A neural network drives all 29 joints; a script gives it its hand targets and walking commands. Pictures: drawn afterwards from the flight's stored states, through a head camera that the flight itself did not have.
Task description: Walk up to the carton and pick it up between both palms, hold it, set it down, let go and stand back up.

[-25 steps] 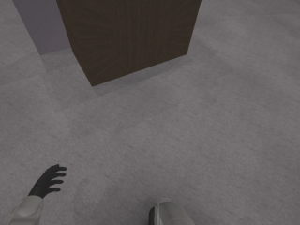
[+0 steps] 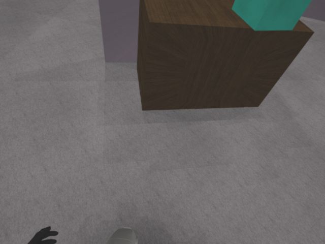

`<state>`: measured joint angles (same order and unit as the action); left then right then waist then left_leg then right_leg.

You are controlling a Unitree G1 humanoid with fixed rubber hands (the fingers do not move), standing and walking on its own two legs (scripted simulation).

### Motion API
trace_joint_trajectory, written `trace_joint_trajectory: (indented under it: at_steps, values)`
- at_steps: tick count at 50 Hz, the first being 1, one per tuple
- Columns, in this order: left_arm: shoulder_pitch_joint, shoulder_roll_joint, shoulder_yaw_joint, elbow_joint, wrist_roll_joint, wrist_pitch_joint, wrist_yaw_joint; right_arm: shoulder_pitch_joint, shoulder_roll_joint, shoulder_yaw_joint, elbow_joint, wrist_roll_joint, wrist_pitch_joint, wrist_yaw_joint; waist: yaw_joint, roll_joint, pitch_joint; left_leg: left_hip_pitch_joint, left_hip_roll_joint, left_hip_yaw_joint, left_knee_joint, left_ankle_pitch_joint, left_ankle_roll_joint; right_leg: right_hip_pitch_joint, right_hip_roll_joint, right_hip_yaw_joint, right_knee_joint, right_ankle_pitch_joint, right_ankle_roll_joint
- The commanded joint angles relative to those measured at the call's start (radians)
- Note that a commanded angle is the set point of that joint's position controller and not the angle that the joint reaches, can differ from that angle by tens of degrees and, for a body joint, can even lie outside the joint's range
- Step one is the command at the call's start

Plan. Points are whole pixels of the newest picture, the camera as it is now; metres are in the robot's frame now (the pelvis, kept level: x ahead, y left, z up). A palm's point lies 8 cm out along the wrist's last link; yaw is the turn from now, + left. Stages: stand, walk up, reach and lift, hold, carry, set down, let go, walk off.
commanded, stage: walk up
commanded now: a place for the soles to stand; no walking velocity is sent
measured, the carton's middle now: (268, 3) +1.43 -0.53 +0.07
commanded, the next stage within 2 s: none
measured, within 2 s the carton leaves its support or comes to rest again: neither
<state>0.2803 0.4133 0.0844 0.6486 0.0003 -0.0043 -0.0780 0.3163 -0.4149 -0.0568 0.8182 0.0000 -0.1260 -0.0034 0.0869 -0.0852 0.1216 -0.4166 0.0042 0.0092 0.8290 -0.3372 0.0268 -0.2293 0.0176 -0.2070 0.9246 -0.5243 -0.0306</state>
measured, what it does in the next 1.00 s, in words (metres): walks ahead: right foot, then left foot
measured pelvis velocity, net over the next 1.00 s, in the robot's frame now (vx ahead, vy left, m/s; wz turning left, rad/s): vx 0.21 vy -0.18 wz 0.16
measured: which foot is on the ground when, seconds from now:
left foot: down 0.00-0.36, up 0.38-0.74, down 0.76-1.00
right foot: up 0.00-0.34, down 0.36-0.78, up 0.80-1.00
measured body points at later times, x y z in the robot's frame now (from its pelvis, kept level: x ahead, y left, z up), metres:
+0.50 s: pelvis +0.13 -0.14 -0.01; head +0.15 -0.13 +0.44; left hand +0.27 +0.18 -0.08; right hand +0.21 -0.46 -0.11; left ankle +0.09 +0.03 -0.63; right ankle +0.23 -0.23 -0.70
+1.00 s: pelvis +0.21 -0.18 -0.01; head +0.22 -0.14 +0.44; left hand +0.30 +0.13 -0.12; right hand +0.32 -0.52 -0.07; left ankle +0.23 -0.03 -0.70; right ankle +0.30 -0.32 -0.66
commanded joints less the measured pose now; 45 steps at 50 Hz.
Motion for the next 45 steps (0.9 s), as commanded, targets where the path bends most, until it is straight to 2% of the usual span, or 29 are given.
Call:
trace_joint_trajectory:
  at_steps: [1,2,4,6,9,12,14,15,16,17,18,19,20,21,22,24,27,30,33,34,35,36,37,38,39,40,41,43,45]
  values:
    - [-0.245,0.246,0.062,-0.128,0.029,-0.041,0.021,0.263,-0.382,-0.116,-0.044,0.028,-0.010,-0.076,-0.208,0.097,-0.198,0.602,0.391,-0.706,-0.392,0.368,0.318,-0.667,-0.065,0.307,0.476,0.026,0.039]
    - [-0.206,0.222,0.057,-0.121,0.030,-0.041,0.019,0.235,-0.359,-0.103,-0.055,0.024,-0.014,-0.080,-0.163,0.098,-0.212,0.605,0.351,-0.579,-0.330,0.537,0.282,-0.679,-0.086,0.308,0.463,0.052,0.023]
    - [-0.136,0.209,0.068,-0.091,0.035,-0.041,0.009,0.170,-0.333,-0.081,-0.061,0.016,-0.020,-0.077,-0.120,0.110,-0.212,0.423,0.280,-0.418,-0.288,0.578,0.244,-0.579,-0.109,0.303,0.390,0.064,0.022]
    - [-0.179,0.189,0.076,-0.103,0.039,-0.034,0.004,0.163,-0.342,-0.072,-0.051,0.008,-0.036,-0.070,-0.115,0.101,-0.142,0.300,0.275,-0.429,-0.308,0.535,0.255,-0.564,-0.123,0.284,0.296,0.081,0.019]
    - [-0.210,0.200,0.079,-0.097,0.048,-0.033,-0.006,0.106,-0.381,-0.087,-0.058,-0.004,-0.044,-0.065,-0.120,0.202,-0.147,0.269,0.273,-0.413,-0.314,0.379,0.259,-0.576,-0.148,0.277,0.151,0.142,0.030]
    - [-0.233,0.216,0.092,-0.081,0.050,-0.039,-0.015,0.092,-0.383,-0.087,-0.052,-0.014,-0.052,-0.068,-0.118,0.212,-0.157,0.181,0.266,-0.399,-0.294,0.318,0.241,-0.469,-0.152,0.251,0.041,0.263,0.011]
    - [-0.160,0.207,0.101,-0.049,0.041,-0.047,-0.024,-0.008,-0.381,-0.094,-0.066,-0.025,-0.050,-0.065,-0.051,0.245,-0.213,0.073,0.288,-0.346,-0.255,0.263,0.220,-0.280,-0.145,0.248,-0.034,0.284,-0.017]
    - [-0.113,0.195,0.113,-0.024,0.045,-0.051,-0.024,-0.013,-0.372,-0.086,-0.066,-0.029,-0.044,-0.067,-0.027,0.198,-0.250,-0.026,0.262,-0.269,-0.196,0.234,0.200,-0.119,-0.120,0.198,-0.097,0.303,-0.021]
    - [-0.013,0.217,0.127,0.013,0.049,-0.053,-0.023,-0.040,-0.338,-0.078,-0.064,-0.030,-0.045,-0.069,0.043,0.120,-0.298,-0.128,0.236,-0.214,-0.032,0.311,0.154,0.096,-0.086,0.213,-0.152,0.244,-0.045]
    - [0.157,0.268,0.150,0.056,0.061,-0.061,-0.010,0.006,-0.253,-0.052,-0.056,-0.034,-0.041,-0.066,0.108,-0.036,-0.357,-0.225,0.146,-0.106,0.321,0.337,0.095,0.274,-0.070,0.303,-0.212,0.126,-0.066]
    - [0.166,0.327,0.147,0.035,0.070,-0.074,0.006,0.089,-0.110,-0.007,-0.063,-0.024,-0.038,-0.060,0.094,-0.339,-0.346,-0.424,-0.030,-0.064,0.570,-0.244,0.033,0.313,-0.333,0.621,-0.382,0.052,-0.063]
    - [0.073,0.373,0.146,0.000,0.048,-0.066,0.012,0.067,-0.231,-0.035,-0.071,-0.011,-0.023,-0.071,0.035,-0.298,-0.298,-0.547,-0.076,-0.039,0.631,-0.236,0.027,0.279,-0.421,0.944,-0.644,-0.277,-0.120]
    - [-0.025,0.378,0.139,-0.019,0.023,-0.053,0.015,0.021,-0.315,-0.050,-0.058,-0.010,-0.007,-0.073,0.017,-0.166,-0.234,-0.486,-0.012,-0.079,0.693,-0.168,0.041,0.140,-0.434,0.985,-0.754,-0.557,-0.089]
    - [-0.080,0.353,0.132,-0.018,0.025,-0.045,0.016,0.032,-0.322,-0.062,-0.027,-0.002,-0.003,-0.065,-0.023,-0.123,-0.134,-0.424,0.032,-0.059,0.634,-0.104,0.030,-0.019,-0.395,0.897,-0.766,-0.565,-0.070]
    - [-0.106,0.339,0.130,-0.020,0.026,-0.043,0.019,0.004,-0.324,-0.063,-0.021,0.001,0.000,-0.052,-0.029,-0.095,-0.072,-0.379,0.054,-0.020,0.565,-0.066,0.015,-0.115,-0.359,0.803,-0.738,-0.497,-0.097]
    - [-0.111,0.295,0.123,-0.011,0.034,-0.042,0.014,0.052,-0.304,-0.074,0.019,-0.001,0.000,-0.038,-0.044,-0.143,-0.052,-0.293,0.079,0.002,0.449,-0.028,-0.008,-0.136,-0.292,0.607,-0.678,-0.341,-0.108]
    - [-0.096,0.289,0.113,-0.025,0.031,-0.045,0.008,0.054,-0.289,-0.074,0.038,0.004,0.010,-0.029,-0.035,-0.082,-0.062,-0.250,0.072,0.008,0.383,-0.003,-0.012,-0.115,-0.301,0.575,-0.693,-0.292,-0.110]
    - [-0.072,0.311,0.110,-0.031,0.039,-0.039,0.007,0.021,-0.278,-0.065,0.027,0.006,0.008,-0.028,-0.004,-0.102,-0.038,-0.254,0.084,0.042,0.204,-0.088,-0.022,-0.033,-0.299,0.466,-0.644,-0.189,-0.162]
    - [0.010,0.314,0.112,-0.013,0.052,-0.033,0.009,-0.035,-0.260,-0.064,0.005,0.006,-0.008,-0.034,0.030,-0.072,-0.076,-0.243,0.066,0.053,0.058,-0.171,-0.012,0.079,-0.357,0.491,-0.597,0.059,-0.212]
    - [0.021,0.309,0.112,-0.017,0.053,-0.027,0.005,-0.010,-0.257,-0.060,0.004,0.006,-0.015,-0.035,0.018,-0.109,-0.124,-0.195,0.057,0.046,-0.001,-0.205,-0.009,0.112,-0.368,0.467,-0.558,0.143,-0.228]
    - [-0.002,0.297,0.103,-0.026,0.053,-0.023,0.004,0.048,-0.248,-0.071,0.026,0.003,-0.022,-0.042,-0.006,-0.061,-0.168,-0.078,0.049,0.058,-0.088,-0.137,0.001,0.062,-0.370,0.423,-0.513,0.223,-0.236]
    - [-0.063,0.276,0.090,-0.044,0.043,-0.014,0.001,0.136,-0.238,-0.071,0.042,-0.001,-0.030,-0.048,-0.065,-0.051,-0.198,0.103,0.015,0.088,-0.229,-0.030,0.019,-0.049,-0.311,0.319,-0.416,0.200,-0.215]
    - [-0.117,0.216,0.067,-0.063,0.042,-0.006,-0.001,0.253,-0.258,-0.092,0.090,-0.017,-0.039,-0.059,-0.128,0.034,-0.236,0.349,-0.030,0.089,-0.292,0.082,0.021,-0.215,-0.224,0.208,-0.211,0.215,-0.153]
    - [-0.144,0.142,0.042,-0.101,0.046,-0.008,0.000,0.372,-0.314,-0.120,0.114,-0.035,-0.037,-0.075,-0.203,0.204,-0.280,0.558,0.085,-0.142,-0.339,0.019,0.061,-0.443,-0.132,0.128,0.072,0.224,-0.077]
    - [-0.173,0.088,0.029,-0.141,0.040,-0.001,0.006,0.373,-0.442,-0.140,0.080,-0.044,-0.025,-0.085,-0.217,0.401,-0.243,0.580,0.328,-0.691,-0.478,-0.268,0.166,-0.728,-0.008,0.136,0.269,-0.070,0.004]
    - [-0.214,0.226,0.068,-0.122,0.056,0.007,0.008,0.254,-0.486,-0.146,0.028,-0.014,-0.020,-0.091,-0.201,0.245,-0.198,0.458,0.454,-0.921,-0.552,-0.400,0.285,-0.716,-0.071,0.276,0.291,-0.055,0.027]
    - [-0.220,0.279,0.078,-0.121,0.058,0.006,0.006,0.197,-0.459,-0.130,0.019,-0.001,-0.020,-0.095,-0.181,0.158,-0.174,0.423,0.445,-0.834,-0.496,-0.305,0.301,-0.699,-0.119,0.317,0.278,-0.035,0.035]
    - [-0.138,0.251,0.080,-0.070,0.061,0.001,0.005,0.138,-0.369,-0.107,0.018,-0.007,-0.018,-0.094,-0.130,0.163,-0.160,0.415,0.343,-0.573,-0.360,0.006,0.247,-0.679,-0.115,0.311,0.280,0.048,0.032]
    - [-0.102,0.255,0.102,-0.053,0.069,0.001,0.003,0.148,-0.368,-0.104,0.020,-0.010,-0.019,-0.091,-0.124,0.149,-0.198,0.362,0.341,-0.533,-0.317,0.074,0.265,-0.630,-0.127,0.307,0.295,0.045,0.040]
